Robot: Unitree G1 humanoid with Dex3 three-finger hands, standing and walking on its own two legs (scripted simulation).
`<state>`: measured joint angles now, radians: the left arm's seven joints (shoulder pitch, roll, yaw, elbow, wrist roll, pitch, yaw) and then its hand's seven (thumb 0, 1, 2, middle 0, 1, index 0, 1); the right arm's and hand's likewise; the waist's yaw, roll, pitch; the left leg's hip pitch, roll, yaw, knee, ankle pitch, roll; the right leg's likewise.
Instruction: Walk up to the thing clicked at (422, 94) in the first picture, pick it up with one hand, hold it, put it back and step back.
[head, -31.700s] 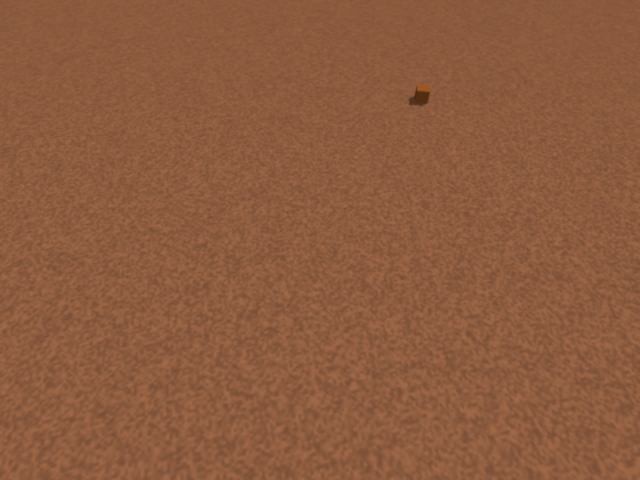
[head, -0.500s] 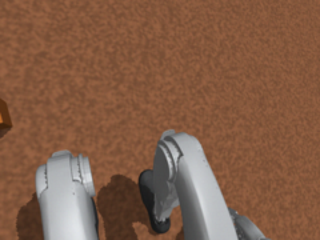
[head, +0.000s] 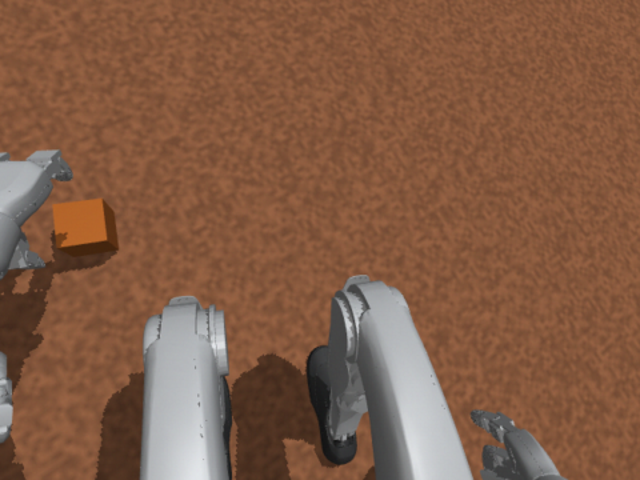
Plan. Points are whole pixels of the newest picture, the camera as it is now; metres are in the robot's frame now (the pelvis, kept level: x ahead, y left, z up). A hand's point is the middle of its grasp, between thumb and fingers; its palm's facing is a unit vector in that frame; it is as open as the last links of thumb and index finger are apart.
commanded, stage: withdraw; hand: left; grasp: from above
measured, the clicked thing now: (87, 228) +0.48 +0.31 -0.35
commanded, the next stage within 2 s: home in 0.14 s
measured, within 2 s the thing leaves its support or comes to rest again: neither
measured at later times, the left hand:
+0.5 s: hand (37, 187) +0.48 +0.32 -0.17, palm faces -0.35 -0.07 -0.93, open 12.1 cm
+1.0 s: hand out of the picture +0.29 +0.26 +0.05, palm faces -0.18 -0.78 -0.60, open 7.5 cm
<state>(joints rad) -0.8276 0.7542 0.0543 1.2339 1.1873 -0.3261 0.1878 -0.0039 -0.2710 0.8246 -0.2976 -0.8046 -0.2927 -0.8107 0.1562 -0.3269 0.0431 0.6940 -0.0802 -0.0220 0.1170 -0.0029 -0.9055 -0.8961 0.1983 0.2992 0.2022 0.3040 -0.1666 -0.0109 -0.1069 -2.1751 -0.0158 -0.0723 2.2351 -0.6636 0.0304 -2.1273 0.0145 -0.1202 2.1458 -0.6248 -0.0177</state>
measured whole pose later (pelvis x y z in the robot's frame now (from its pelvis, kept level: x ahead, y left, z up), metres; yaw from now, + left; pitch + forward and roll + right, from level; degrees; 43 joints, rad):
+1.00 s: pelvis +0.01 +0.00 +0.16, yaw +3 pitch +28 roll -5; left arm -0.09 0.42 0.04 0.40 0.36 0.11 0.05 0.00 0.86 0.90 -0.21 -0.32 -0.21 -0.32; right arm 0.08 -0.27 -0.01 0.57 0.04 -0.06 0.00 0.00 -0.90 -0.89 0.20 0.30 0.20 0.30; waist -0.06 0.02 -0.20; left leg -1.61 -0.02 -0.06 1.75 -0.62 0.02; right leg -1.57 0.03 -0.09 1.67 -0.59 -0.01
